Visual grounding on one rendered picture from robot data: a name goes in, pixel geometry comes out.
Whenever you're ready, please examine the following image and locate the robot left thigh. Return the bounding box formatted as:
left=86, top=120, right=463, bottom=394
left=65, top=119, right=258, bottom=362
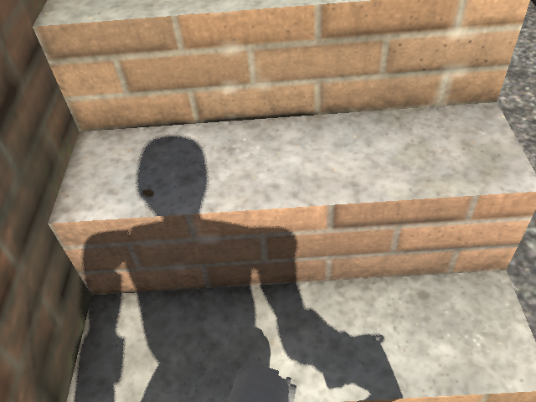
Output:
left=229, top=364, right=296, bottom=402

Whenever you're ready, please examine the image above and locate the robot left shin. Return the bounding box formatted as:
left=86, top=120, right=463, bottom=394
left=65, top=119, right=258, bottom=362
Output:
left=230, top=367, right=248, bottom=395

